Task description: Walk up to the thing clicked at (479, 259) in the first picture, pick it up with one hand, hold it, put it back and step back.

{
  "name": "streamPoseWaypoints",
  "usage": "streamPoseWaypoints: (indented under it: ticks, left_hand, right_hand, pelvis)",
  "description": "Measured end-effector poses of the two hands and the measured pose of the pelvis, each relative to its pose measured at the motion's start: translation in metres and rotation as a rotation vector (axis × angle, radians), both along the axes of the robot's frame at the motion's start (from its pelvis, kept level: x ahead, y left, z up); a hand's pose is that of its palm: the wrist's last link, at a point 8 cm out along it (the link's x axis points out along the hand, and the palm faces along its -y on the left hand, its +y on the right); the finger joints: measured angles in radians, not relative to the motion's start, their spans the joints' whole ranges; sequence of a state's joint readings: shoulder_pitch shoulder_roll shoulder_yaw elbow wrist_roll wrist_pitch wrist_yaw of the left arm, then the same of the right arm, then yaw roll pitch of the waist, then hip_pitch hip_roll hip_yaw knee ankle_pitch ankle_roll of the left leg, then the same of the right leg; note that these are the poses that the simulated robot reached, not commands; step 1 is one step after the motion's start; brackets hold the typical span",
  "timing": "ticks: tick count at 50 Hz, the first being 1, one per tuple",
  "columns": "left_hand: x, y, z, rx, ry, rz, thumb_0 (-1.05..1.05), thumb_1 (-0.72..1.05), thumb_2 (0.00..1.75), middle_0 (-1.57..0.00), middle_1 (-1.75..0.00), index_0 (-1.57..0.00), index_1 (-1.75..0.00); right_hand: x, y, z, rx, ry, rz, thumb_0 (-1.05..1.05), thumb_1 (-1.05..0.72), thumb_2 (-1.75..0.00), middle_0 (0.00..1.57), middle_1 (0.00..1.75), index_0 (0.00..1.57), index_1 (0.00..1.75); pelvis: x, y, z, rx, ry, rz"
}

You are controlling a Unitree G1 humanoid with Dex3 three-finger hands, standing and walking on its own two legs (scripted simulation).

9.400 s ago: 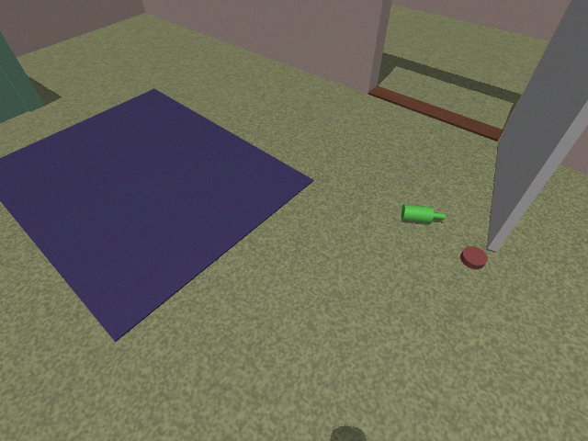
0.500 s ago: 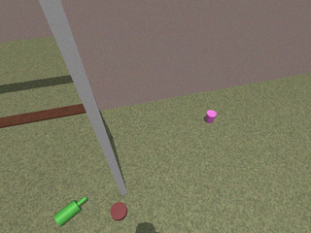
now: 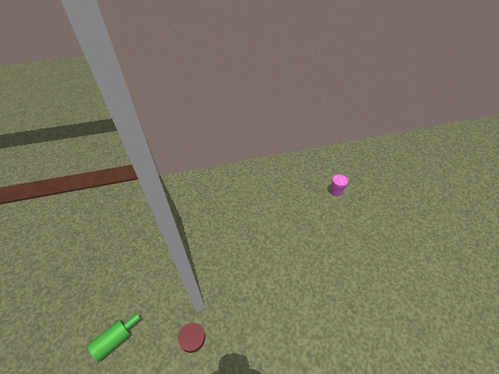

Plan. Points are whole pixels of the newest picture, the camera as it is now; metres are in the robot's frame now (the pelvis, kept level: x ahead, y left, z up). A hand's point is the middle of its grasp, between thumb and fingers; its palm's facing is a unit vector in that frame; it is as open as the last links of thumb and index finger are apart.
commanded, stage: stand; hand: left
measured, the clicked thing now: (191, 337) +0.37 +0.26 -0.77
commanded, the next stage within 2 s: walk up in 0.62 s
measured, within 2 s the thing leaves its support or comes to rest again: neither
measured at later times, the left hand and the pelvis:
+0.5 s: hand out of the picture +0.07 +0.25 -0.16, palm faces -0.02 -0.94 -0.35, open 7.4 cm; pelvis +0.00 +0.00 +0.00, yaw +0 degrees
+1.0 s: hand out of the picture +0.05 +0.27 -0.16, palm faces +0.00 -0.93 -0.38, open 7.4 cm; pelvis -0.03 +0.00 -0.01, yaw +0 degrees
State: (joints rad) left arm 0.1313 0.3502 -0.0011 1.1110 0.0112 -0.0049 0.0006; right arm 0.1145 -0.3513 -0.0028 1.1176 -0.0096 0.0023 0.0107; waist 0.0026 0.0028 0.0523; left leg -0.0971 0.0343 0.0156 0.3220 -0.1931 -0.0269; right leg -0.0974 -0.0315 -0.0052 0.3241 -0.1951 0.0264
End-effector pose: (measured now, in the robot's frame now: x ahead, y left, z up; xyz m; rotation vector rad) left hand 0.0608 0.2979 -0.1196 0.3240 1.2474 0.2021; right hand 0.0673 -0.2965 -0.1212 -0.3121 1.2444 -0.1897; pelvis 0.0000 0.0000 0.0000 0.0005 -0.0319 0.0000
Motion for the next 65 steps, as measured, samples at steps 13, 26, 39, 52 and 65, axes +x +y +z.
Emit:
streamPoseWaypoints:
  ticks: [13, 26, 39, 52, 65]
  left_hand:
    - [0.003, 0.000, 0.001, 0.001, -0.010, -0.002, 0.01, 0.91, 0.90, -0.20, -0.30, -0.20, -0.30]
    - [0.002, -0.001, 0.001, 0.002, -0.013, -0.005, 0.01, 0.91, 0.90, -0.20, -0.30, -0.20, -0.30]
    - [-0.001, 0.004, 0.002, 0.019, -0.032, 0.009, 0.01, 0.90, 0.90, -0.20, -0.30, -0.20, -0.30]
    - [-0.017, 0.015, 0.001, 0.031, -0.040, 0.008, 0.01, 0.90, 0.90, -0.20, -0.30, -0.20, -0.30]
    - [-0.043, 0.008, -0.004, 0.019, 0.013, 0.029, 0.01, 0.90, 0.90, -0.20, -0.30, -0.20, -0.30]
  right_hand:
    - [0.003, 0.000, 0.000, 0.003, -0.011, 0.001, 0.00, -0.90, -0.90, 0.20, 0.30, 0.20, 0.30]
    - [0.002, -0.001, 0.001, 0.002, -0.017, -0.002, 0.00, -0.90, -0.90, 0.20, 0.30, 0.20, 0.30]
    - [-0.006, -0.004, -0.001, 0.006, -0.006, -0.030, 0.00, -0.90, -0.90, 0.20, 0.30, 0.20, 0.30]
    - [-0.029, -0.001, -0.004, 0.009, 0.000, -0.029, 0.00, -0.90, -0.90, 0.20, 0.30, 0.20, 0.30]
    - [-0.037, -0.001, -0.009, 0.021, 0.026, -0.017, 0.00, -0.90, -0.90, 0.20, 0.30, 0.20, 0.30]
  pelvis:
    - [0.000, -0.001, 0.000, 0.001, -0.001, -0.001]
    - [0.000, -0.001, 0.000, 0.000, -0.006, -0.003]
    - [-0.015, 0.000, -0.002, -0.001, -0.014, 0.004]
    - [-0.037, 0.005, -0.006, 0.006, -0.014, 0.007]
    - [-0.038, 0.002, -0.008, 0.001, -0.002, 0.017]
